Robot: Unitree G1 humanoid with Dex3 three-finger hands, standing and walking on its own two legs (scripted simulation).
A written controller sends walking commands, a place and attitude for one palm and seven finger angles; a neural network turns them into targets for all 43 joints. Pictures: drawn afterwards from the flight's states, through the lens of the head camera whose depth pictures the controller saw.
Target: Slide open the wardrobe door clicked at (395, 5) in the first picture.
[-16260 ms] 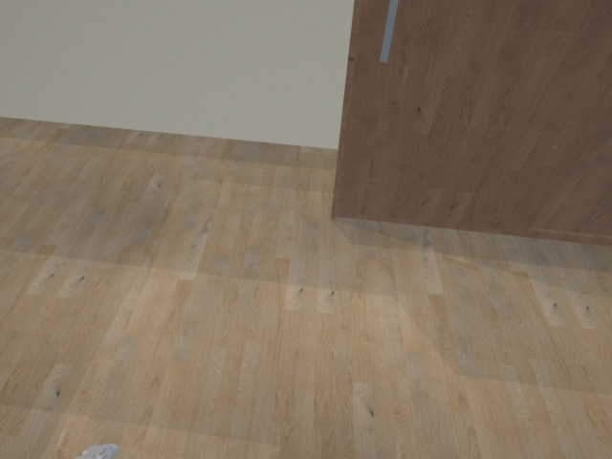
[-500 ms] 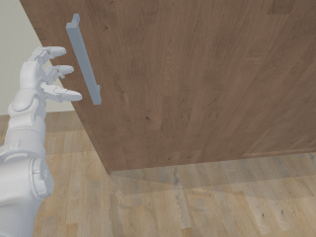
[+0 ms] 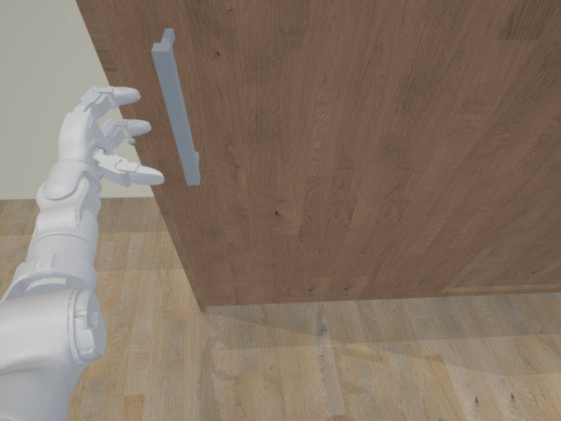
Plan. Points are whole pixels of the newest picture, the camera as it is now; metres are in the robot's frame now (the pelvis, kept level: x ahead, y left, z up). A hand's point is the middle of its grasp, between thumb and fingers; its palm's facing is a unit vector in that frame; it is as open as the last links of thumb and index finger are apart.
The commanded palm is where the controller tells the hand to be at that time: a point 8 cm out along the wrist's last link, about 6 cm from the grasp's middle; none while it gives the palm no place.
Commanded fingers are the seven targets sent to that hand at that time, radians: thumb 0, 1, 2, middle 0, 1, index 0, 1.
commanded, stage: move the hooked fingers beside the handle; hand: left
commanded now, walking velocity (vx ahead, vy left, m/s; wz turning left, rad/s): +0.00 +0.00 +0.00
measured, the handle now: (182, 117) +0.53 +0.15 +0.14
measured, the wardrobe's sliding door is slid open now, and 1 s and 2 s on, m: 0.00 0.00 0.00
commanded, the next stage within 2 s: feel for the door with the fingertips in 0.10 s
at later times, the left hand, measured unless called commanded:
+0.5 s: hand (160, 139) +0.47 +0.17 +0.14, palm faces +0.02 -1.00 +0.02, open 14.0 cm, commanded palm +0.44 +0.22 +0.15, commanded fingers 0.00 -0.50 0.30 -0.30 -1.20 -0.30 -1.20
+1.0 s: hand (161, 130) +0.48 +0.17 +0.15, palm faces +0.04 -1.00 +0.01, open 14.0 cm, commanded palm +0.47 +0.21 +0.15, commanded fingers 0.00 -0.50 0.30 -0.30 -1.20 -0.30 -1.20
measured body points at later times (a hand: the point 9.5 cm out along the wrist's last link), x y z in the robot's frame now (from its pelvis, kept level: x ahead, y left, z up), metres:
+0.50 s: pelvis +0.00 +0.00 +0.00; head +0.05 +0.00 +0.45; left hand +0.47 +0.22 +0.14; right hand +0.03 -0.27 -0.12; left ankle +0.02 +0.12 -0.72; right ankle -0.02 -0.12 -0.72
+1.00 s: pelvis +0.00 -0.01 +0.00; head +0.05 -0.01 +0.45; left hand +0.48 +0.22 +0.15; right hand +0.03 -0.28 -0.12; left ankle +0.02 +0.12 -0.72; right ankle -0.02 -0.12 -0.72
